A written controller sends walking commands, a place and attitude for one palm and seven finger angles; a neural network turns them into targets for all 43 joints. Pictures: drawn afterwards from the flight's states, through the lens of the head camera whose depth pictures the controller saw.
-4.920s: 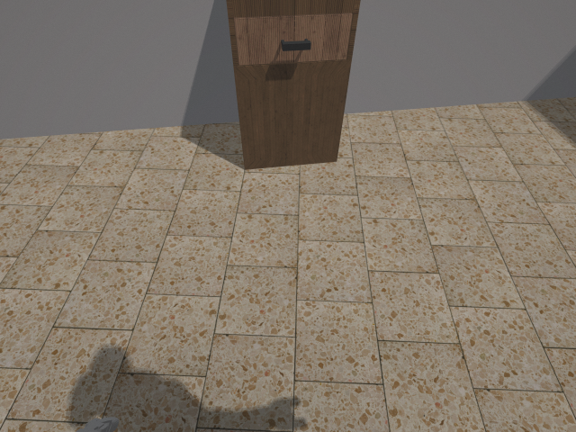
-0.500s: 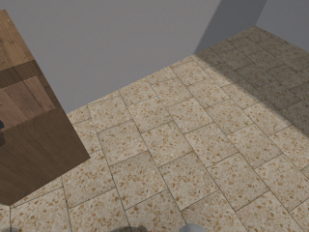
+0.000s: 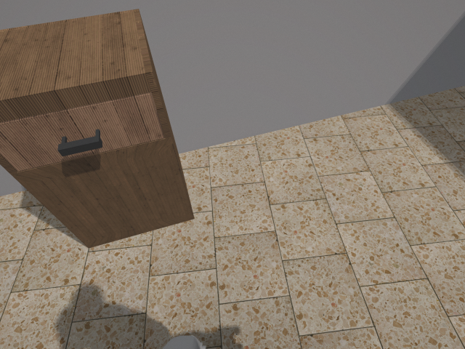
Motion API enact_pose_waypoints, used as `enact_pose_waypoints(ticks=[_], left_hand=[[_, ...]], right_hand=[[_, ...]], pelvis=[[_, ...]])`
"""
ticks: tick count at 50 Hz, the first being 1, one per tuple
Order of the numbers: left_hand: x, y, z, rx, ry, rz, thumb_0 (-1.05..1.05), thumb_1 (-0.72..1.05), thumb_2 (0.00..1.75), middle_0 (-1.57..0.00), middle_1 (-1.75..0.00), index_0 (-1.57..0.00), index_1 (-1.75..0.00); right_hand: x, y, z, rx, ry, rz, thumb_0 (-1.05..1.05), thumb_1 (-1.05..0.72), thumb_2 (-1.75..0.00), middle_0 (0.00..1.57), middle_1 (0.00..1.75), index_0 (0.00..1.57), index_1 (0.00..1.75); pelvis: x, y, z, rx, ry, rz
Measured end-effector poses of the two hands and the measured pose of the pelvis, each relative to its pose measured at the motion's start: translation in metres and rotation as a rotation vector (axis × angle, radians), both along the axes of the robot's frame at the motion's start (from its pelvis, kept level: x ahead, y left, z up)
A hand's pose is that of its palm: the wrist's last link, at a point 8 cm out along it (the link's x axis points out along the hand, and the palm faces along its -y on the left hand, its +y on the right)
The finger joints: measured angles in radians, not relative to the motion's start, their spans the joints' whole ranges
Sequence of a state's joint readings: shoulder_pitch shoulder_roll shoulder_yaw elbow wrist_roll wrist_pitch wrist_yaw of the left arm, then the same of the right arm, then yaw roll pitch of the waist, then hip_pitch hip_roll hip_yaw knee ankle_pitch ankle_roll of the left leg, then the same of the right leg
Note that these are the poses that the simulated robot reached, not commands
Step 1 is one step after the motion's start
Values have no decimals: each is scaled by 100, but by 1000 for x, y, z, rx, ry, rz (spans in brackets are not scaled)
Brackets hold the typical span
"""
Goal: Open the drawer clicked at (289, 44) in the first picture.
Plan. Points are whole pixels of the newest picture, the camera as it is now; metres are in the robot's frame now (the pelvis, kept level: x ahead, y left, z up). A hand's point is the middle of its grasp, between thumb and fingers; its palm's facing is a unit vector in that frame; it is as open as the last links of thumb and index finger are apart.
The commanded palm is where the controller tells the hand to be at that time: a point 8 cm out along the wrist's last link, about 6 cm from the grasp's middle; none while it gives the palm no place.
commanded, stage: turn to face it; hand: left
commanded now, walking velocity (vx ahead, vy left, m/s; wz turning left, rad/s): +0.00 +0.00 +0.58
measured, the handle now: (81, 140) +0.66 +0.50 -0.11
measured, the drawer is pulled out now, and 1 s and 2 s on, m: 0.00 0.00 0.00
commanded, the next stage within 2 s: take the last steps up to it in 0.58 s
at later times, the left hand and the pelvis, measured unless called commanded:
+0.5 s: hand out of the picture +0.03 +0.25 -0.16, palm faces +0.25 -0.93 -0.26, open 7.3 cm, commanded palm none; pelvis -0.01 +0.03 +0.00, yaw +13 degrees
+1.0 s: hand out of the picture -0.11 +0.20 -0.17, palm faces +0.45 -0.86 -0.23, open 7.3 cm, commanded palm none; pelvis -0.01 +0.03 +0.00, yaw +22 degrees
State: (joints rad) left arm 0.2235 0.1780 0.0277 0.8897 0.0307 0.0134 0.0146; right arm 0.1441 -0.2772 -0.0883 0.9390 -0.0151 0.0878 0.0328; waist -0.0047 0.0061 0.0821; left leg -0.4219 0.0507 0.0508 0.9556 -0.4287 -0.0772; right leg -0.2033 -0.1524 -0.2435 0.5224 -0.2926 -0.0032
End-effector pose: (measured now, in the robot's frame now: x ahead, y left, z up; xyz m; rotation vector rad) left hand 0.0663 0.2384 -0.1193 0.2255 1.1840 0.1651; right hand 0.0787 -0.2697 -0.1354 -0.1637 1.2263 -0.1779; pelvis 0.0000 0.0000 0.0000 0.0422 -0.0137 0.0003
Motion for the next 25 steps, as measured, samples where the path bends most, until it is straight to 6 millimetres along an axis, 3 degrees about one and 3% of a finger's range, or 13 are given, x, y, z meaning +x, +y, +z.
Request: enact_pose_waypoints(ticks=[7,11,18,25], left_hand=[[-64,53,-31,-9,102,156,1,91,90,-21,-30,-21,-30],[-84,75,-35,2,157,213,1,91,90,-20,-30,-20,-30],[-75,81,-19,-7,81,251,1,91,90,-20,-29,-20,-30],[-53,57,-10,-4,7,249,1,91,90,-20,-29,-20,-30]], right_hand=[[54,44,5,-47,-84,164,1,-91,-90,20,30,20,30],[62,67,14,-59,-115,216,1,-91,-90,20,30,20,30],[49,86,18,-40,-58,255,1,-90,-90,20,30,21,30],[29,76,2,3,-2,244,1,-90,-90,20,30,21,30]], pelvis=[[-4,28,-17,-38,16,93],[-7,38,-14,-49,10,122],[-9,42,-1,-64,7,186],[-9,28,-2,-46,4,230]])
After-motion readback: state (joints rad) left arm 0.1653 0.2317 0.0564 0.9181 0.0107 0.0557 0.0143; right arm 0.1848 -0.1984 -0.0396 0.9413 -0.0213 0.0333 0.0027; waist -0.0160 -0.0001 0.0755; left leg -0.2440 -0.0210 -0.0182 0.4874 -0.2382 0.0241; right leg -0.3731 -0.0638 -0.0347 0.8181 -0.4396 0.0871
